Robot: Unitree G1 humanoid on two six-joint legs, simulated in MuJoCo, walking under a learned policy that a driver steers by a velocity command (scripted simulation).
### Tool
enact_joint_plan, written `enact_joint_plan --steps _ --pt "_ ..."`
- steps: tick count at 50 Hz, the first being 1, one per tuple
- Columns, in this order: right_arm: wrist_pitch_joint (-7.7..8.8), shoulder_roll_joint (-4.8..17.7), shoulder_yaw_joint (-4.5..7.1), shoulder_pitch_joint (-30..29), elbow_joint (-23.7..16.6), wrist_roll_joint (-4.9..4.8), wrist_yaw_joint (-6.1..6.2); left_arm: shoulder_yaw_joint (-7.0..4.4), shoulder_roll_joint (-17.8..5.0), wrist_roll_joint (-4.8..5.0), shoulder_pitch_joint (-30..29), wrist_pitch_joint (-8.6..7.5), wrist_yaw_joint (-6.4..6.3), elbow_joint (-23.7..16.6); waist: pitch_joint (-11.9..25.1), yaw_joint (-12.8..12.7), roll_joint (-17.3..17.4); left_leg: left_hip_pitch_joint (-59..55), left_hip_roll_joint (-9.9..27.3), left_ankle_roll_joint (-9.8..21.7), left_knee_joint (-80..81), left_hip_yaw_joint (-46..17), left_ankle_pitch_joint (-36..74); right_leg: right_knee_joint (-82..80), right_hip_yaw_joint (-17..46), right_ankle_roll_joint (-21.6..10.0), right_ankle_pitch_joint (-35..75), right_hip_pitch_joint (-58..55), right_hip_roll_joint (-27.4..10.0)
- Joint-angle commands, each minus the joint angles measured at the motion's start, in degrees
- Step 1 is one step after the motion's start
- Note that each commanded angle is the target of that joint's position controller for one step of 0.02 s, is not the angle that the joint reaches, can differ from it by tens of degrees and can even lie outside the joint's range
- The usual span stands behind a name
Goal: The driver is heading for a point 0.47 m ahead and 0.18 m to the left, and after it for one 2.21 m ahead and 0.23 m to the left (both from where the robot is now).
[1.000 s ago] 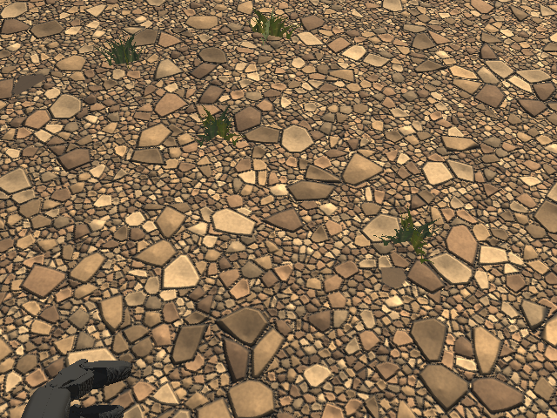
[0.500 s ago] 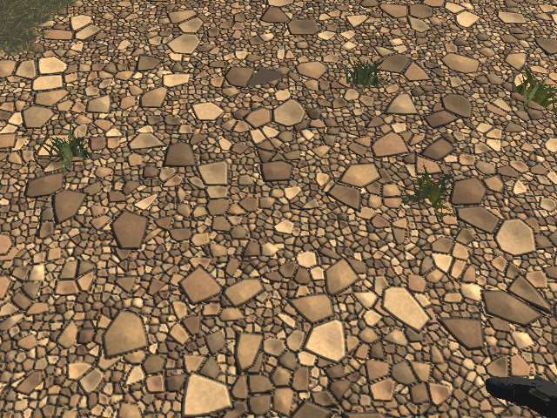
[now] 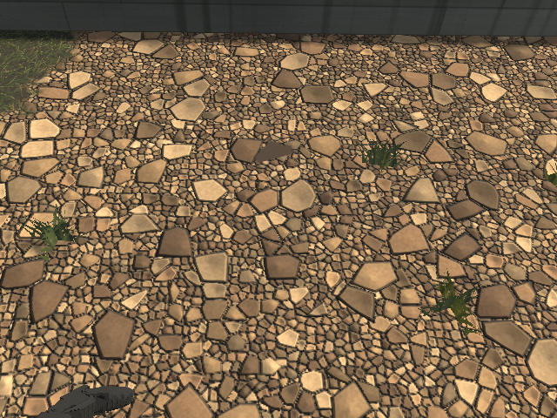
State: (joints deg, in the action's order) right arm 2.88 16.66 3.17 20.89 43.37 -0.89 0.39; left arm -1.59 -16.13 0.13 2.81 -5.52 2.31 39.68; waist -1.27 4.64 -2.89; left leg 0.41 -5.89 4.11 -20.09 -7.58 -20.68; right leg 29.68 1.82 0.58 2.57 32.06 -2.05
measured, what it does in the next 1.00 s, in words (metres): walks ahead, turning left: right foot, then left foot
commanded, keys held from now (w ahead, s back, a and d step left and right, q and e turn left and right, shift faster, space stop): w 0.22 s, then w+q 0.62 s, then w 0.16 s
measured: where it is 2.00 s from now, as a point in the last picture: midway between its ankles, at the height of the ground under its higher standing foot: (191, 212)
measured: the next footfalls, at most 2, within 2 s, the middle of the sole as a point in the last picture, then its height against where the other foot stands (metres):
right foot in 0.06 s outside the picture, level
left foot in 0.58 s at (207, 412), level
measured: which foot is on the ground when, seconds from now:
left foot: down 0.00-0.08, up 0.10-0.56, down 0.58-1.00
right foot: up 0.00-0.04, down 0.06-0.58, up 0.60-1.00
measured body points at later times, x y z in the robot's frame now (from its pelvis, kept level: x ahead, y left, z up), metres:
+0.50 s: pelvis +0.29 -0.02 +0.00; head +0.32 -0.01 +0.45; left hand +0.27 +0.27 -0.12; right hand +0.52 -0.22 -0.09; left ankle +0.45 +0.14 -0.70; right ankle +0.17 -0.13 -0.73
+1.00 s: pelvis +0.58 +0.06 +0.00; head +0.60 +0.08 +0.45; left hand +0.71 +0.36 -0.08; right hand +0.73 -0.20 -0.10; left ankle +0.46 +0.12 -0.73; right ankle +0.80 -0.02 -0.70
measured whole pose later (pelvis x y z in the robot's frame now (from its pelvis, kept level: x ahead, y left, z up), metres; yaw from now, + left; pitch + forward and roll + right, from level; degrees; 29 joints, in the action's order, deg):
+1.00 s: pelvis +0.58 +0.06 +0.00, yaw +22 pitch +2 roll +1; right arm 2.7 16.6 3.5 20.1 42.8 -1.1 0.5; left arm -1.5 -16.6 -0.1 3.0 -5.7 1.5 39.4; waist -1.3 4.6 -2.7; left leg 4.1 -6.7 4.1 -21.2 -8.9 -18.4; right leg 30.6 3.9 2.3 3.6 33.6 -2.6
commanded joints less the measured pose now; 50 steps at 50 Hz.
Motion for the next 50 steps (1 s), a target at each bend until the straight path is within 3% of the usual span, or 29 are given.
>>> enact_joint_plan --steps 1,2,3,4,5,6,7,8,9,12,14,18,21,24,27,28,29,30,31,32,33,34,35,36,39,41,44,47,50 --pt "-0.26 9.71 2.66 0.94 -1.34 -0.03 0.42 -2.44 -7.37 0.0 -1.51 -1.34 0.09 -4.42 -0.37 -2.64 8.89 -1.2 17.17 6.49 -1.87 -9.25 34.96 -1.98 -1.33 -3.18 -6.44 -4.13 1.15" --pt "-0.47 9.07 2.33 -0.01 -1.49 0.16 0.39 -3.38 -8.84 -0.2 4.86 -1.45 -0.26 -2.69 3.95 -6.1 8.06 -0.39 14.38 5.19 -9.21 -6.97 43.48 -3.43 -2.84 -4.92 -4.58 -13.5 2.31" --pt "-0.53 7.33 1.43 -0.53 -2.52 0.88 0.39 -4.14 -11.32 -0.76 14.0 -1.5 -0.57 -1.28 12.3 -10.14 5.68 6.85 11.37 3.28 -22.29 -4.53 38.82 -0.39 2.81 -8.38 -1.04 -29.41 -3.77" --pt "0.3 3.21 0.19 7.18 -2.68 0.13 0.24 -5.55 -15.92 -1.33 21.18 -1.06 -0.69 0.2 21.9 -9.35 -7.84 27.81 2.24 -1.79 -44.52 0.45 15.55 -2.28 26.39 -17.7 -10.55 -52.13 -16.47" --pt "1.05 4.52 0.02 6.84 -2.29 -0.09 0.02 -4.59 -11.9 0.28 23.16 -0.75 -0.16 1.58 22.6 -10.04 -12.47 37.9 0.28 -2.51 -52.48 -2.73 -11.9 -11.13 41.53 -19.05 -22.16 -55.11 -20.22" --pt "1.36 8.75 1.18 0.89 -3.21 -1.1 -0.23 -3.62 -8.86 0.95 19.55 -0.49 -0.43 1.18 12.97 -10.58 -6.17 43.05 3.98 -2.23 -56.07 -3.18 -9.0 -12.73 35.89 -16.47 -29.01 -48.19 -19.02" --pt "1.58 8.76 1.05 -3.92 -4.51 -1.0 -0.28 -3.16 -7.9 0.42 15.51 -0.01 -0.72 0.43 6.93 -9.47 -1.37 42.95 7.05 -2.0 -54.33 -0.13 -4.14 -14.04 28.79 -14.66 -26.83 -39.83 -16.8" --pt "1.75 7.98 1.06 -6.72 -5.2 -0.1 -0.33 -2.71 -6.94 -0.14 12.94 0.19 -0.69 0.44 1.94 -8.03 0.89 42.05 9.0 -2.13 -50.22 1.39 -0.73 -16.01 23.59 -14.24 -21.31 -32.13 -14.39" --pt "1.62 7.29 1.28 -6.22 -4.93 0.39 -0.32 -2.25 -5.87 -0.71 11.61 -0.06 -0.72 0.29 0.86 -6.25 -0.11 39.05 10.89 -2.23 -46.93 1.4 2.0 -17.36 20.12 -13.56 -16.2 -27.92 -12.53" --pt "0.72 4.2 0.69 -3.41 -3.5 0.24 -0.34 -2.25 -6.02 -0.24 11.23 -0.71 -0.73 1.18 1.33 -4.35 -2.42 35.57 12.1 -3.58 -41.87 2.99 4.78 -20.33 12.53 -14.07 -6.23 -23.86 -10.44" --pt "0.47 3.48 0.31 -6.53 -4.38 0.37 -0.27 -2.76 -7.58 -0.25 12.06 -0.95 -1.06 2.18 0.28 -5.03 -1.39 38.05 12.78 -4.55 -36.56 3.27 9.64 -21.95 8.27 -14.25 -1.24 -24.12 -10.64" --pt "1.06 2.17 -0.24 -12.9 -5.66 0.03 -1.16 -2.94 -8.61 -0.22 13.44 -0.6 -1.57 3.7 -0.66 -7.39 -0.72 35.84 11.57 -4.22 -22.4 4.84 23.41 -23.05 -0.73 -11.38 2.42 -24.86 -8.24" --pt "1.29 1.62 -0.51 -18.17 -7.54 -0.34 -2.05 -3.14 -9.46 0.07 16.41 -0.11 -1.86 5.49 -2.12 -9.55 -0.04 35.25 10.33 -3.46 -16.24 5.91 27.55 -23.33 -3.4 -10.73 1.75 -28.1 -9.79" --pt "1.21 1.95 -0.37 -21.35 -9.49 -0.41 -3.06 -3.4 -9.81 0.49 17.86 1.06 -2.05 6.91 -3.36 -9.84 0.43 37.94 9.44 -1.88 -13.07 6.53 23.57 -20.86 -4.89 -9.81 5.64 -35.07 -12.18" --pt "1.04 4.0 0.71 -19.32 -10.52 0.0 -3.89 -4.05 -11.75 0.8 16.69 2.51 -2.95 6.73 -0.34 -6.96 -1.7 32.59 5.78 0.82 -12.51 10.7 14.34 -11.59 -7.44 -7.86 29.05 -39.68 -12.97" --pt "0.87 5.79 1.77 -14.34 -9.63 0.05 -3.87 -4.22 -12.37 0.71 16.11 3.12 -3.44 6.38 3.05 -3.97 -2.36 25.79 3.7 2.18 -12.21 12.18 12.47 -3.9 -8.79 -6.91 37.7 -39.31 -12.38" --pt "0.72 8.66 3.5 -5.32 -7.34 -0.19 -3.37 -3.98 -11.99 0.59 15.47 3.6 -4.01 5.8 7.9 0.83 -1.04 12.7 2.0 4.29 -9.09 11.94 15.42 7.98 -10.77 -5.04 38.07 -34.26 -10.39" --pt "0.08 13.75 5.16 4.16 -5.68 -0.13 -2.26 -2.85 -9.76 -0.8 16.4 3.1 -4.42 4.02 14.83 3.97 6.22 -6.13 11.62 8.46 -9.72 -3.03 17.43 26.35 -11.33 -2.91 19.06 -19.36 -7.71" --pt "0.44 17.3 5.42 2.88 -6.03 -0.77 -2.26 -0.28 -2.17 -1.8 22.16 1.32 -3.0 1.81 21.03 -2.57 18.61 -24.08 24.12 19.14 -4.19 -33.92 5.95 44.11 -5.07 0.03 -34.5 5.27 4.69" --pt "0.63 11.41 3.99 4.4 -6.57 -0.71 -2.12 -1.42 -7.85 0.13 15.91 -0.73 -2.04 1.88 21.91 2.04 11.67 -24.83 23.87 17.61 0.61 -36.37 0.74 48.27 4.01 -1.0 -35.08 11.73 2.63" --pt "0.92 9.74 3.38 2.01 -6.45 -0.21 -1.95 -1.87 -9.58 1.88 10.4 -1.97 -1.54 -0.31 13.54 2.22 9.48 -18.23 21.94 15.26 1.91 -27.8 5.9 46.71 3.51 -1.92 -29.45 14.83 0.3" --pt "1.04 9.27 3.18 -1.43 -6.92 -0.16 -1.85 -1.65 -8.8 1.27 8.91 -2.61 -1.75 -0.65 9.18 -0.08 3.97 -9.99 19.63 13.79 2.5 -22.11 11.97 42.04 3.19 -1.97 -24.92 12.78 -1.95" --pt "0.94 8.12 2.81 -4.71 -7.65 0.08 -1.75 -2.02 -8.98 -0.1 8.42 -2.62 -2.04 -0.54 5.93 -2.14 2.73 -2.88 17.79 13.1 3.7 -18.07 18.22 37.6 2.88 -1.13 -22.65 9.79 -3.23" --pt "0.94 7.29 2.43 -6.55 -8.46 0.79 -1.56 -2.28 -9.06 -0.53 9.43 -2.07 -2.01 -0.71 5.14 -4.18 4.41 1.93 16.52 13.18 5.08 -16.12 22.27 35.98 3.26 -0.42 -21.21 6.18 -4.11" --pt "1.09 7.7 2.59 -7.58 -8.25 0.36 -0.88 -2.07 -7.14 -1.03 10.58 -0.27 -2.13 -0.94 3.27 -6.1 5.2 10.29 14.72 13.93 7.52 -11.82 27.12 29.6 1.68 2.55 -19.12 3.33 -4.1" --pt "0.99 9.18 3.02 -6.39 -7.42 0.24 -0.14 -1.58 -5.77 -1.24 6.45 0.14 -2.31 -2.38 1.44 -5.03 5.29 13.89 12.77 12.82 8.04 -8.82 27.22 21.87 0.81 3.97 -12.47 3.16 -3.19" --pt "0.57 9.14 2.93 -4.03 -5.86 -0.03 0.44 -0.78 -3.83 -0.94 0.32 -0.29 -1.82 -3.42 1.11 -2.09 6.41 16.18 9.7 9.45 7.07 -5.07 21.88 7.98 -0.13 4.06 0.96 -2.27 -0.71" --pt "0.57 8.85 2.65 -0.06 -3.48 -0.29 0.36 -0.99 -4.68 -0.02 -3.63 -0.96 -1.05 -4.47 0.68 0.04 7.03 12.83 11.99 8.52 5.73 -7.45 17.61 2.48 0.6 2.78 5.47 -4.26 0.13" --pt "0.2 8.74 2.61 1.29 -2.15 -0.16 0.41 -1.79 -6.63 -0.06 -3.78 -1.4 -0.58 -5.05 0.17 -0.61 8.03 5.36 15.46 7.52 1.35 -11.3 19.48 -0.47 1.48 -0.03 -0.78 -2.83 0.02"
Keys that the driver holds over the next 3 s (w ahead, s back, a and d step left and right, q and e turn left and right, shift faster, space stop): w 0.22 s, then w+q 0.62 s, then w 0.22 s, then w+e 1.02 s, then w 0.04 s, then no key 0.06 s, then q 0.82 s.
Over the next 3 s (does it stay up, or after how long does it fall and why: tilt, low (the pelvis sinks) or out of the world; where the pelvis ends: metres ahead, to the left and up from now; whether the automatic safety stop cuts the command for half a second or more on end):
stays up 1.39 0.10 0.00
